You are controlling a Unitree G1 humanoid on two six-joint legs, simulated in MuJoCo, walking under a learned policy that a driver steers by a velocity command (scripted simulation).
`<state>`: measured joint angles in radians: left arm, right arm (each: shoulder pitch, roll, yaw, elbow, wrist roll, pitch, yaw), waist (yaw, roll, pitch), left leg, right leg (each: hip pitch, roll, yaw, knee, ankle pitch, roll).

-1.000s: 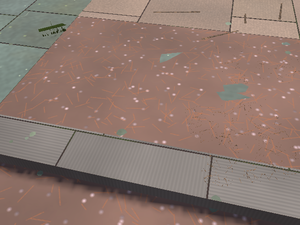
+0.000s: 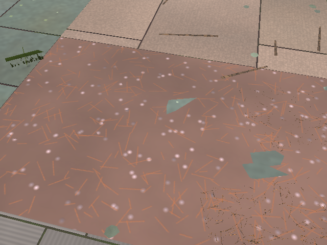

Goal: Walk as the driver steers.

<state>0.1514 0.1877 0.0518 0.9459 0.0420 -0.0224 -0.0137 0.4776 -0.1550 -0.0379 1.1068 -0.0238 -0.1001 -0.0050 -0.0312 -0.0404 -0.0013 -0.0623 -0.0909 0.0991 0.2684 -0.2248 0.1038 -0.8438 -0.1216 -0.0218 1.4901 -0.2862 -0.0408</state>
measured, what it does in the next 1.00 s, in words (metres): climbs, turning right: right foot 0.08 m higher, then left foot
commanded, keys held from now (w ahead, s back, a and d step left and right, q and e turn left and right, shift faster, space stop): w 0.36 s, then w+e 0.64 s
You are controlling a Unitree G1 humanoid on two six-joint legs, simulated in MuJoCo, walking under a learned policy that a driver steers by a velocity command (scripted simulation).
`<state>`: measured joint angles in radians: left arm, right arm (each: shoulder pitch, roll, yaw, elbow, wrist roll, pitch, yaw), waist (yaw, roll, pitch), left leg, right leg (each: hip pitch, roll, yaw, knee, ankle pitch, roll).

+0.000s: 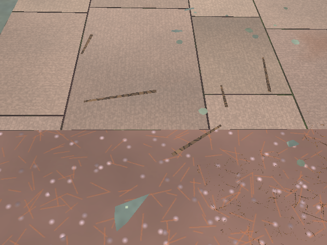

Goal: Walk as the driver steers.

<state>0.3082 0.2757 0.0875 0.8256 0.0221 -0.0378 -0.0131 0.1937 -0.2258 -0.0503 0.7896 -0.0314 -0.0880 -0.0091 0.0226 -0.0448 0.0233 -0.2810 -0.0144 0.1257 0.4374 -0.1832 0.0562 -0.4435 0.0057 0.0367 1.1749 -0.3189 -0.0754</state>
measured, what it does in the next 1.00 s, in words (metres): walks ahead, turning right: right foot, then left foot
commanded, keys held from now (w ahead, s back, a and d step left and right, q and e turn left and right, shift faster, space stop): w+e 0.56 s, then w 0.38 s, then q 0.06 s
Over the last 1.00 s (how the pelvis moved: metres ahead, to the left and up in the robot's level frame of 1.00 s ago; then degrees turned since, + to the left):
0.60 -0.06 0.07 -19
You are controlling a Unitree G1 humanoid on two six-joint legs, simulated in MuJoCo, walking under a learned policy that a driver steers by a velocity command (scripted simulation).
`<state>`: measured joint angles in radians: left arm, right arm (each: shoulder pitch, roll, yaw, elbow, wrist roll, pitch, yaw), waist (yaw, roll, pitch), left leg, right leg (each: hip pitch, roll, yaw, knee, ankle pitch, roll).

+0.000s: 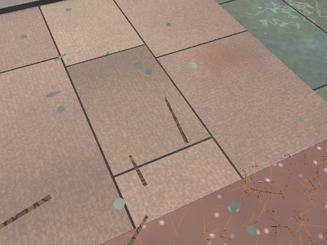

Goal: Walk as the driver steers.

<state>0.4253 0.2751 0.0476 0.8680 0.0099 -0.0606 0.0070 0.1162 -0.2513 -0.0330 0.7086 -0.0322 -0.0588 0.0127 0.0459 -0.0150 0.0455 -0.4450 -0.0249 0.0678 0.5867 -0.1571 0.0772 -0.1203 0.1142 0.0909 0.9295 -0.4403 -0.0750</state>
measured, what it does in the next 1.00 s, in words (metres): walks ahead, turning left: right foot, then left foot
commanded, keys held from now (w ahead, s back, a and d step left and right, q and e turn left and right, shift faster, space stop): q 1.00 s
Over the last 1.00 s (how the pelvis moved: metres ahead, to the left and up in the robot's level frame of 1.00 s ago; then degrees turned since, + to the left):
0.54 -0.13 -0.02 -25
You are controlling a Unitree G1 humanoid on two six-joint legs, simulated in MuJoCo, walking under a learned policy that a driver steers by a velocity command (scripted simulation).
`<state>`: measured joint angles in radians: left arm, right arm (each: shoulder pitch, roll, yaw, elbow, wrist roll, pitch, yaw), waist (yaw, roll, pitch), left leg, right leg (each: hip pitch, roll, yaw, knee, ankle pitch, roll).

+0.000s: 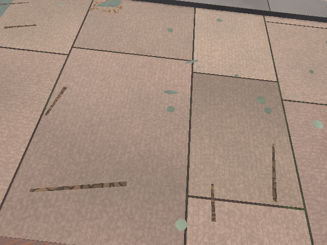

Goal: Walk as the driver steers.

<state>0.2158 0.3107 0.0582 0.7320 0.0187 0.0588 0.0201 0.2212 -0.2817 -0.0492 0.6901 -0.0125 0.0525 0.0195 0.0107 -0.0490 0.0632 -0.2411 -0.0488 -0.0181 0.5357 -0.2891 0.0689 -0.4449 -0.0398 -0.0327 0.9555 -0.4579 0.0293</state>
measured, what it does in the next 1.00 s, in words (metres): steps on the spot: right foot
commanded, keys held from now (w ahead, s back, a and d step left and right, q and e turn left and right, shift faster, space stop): q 0.02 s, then no key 0.98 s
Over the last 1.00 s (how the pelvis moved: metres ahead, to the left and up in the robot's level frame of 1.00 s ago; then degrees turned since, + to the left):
0.11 0.01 0.01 33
